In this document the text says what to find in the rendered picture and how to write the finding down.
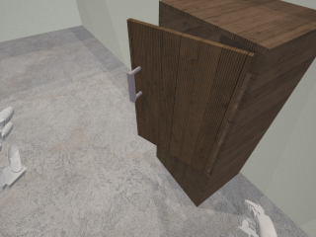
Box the right robot hand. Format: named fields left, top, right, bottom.
left=238, top=199, right=277, bottom=237

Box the left robot hand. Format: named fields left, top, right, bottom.
left=0, top=106, right=27, bottom=193

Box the cupboard door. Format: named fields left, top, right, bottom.
left=126, top=18, right=255, bottom=174

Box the handle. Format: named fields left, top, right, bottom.
left=126, top=66, right=142, bottom=103

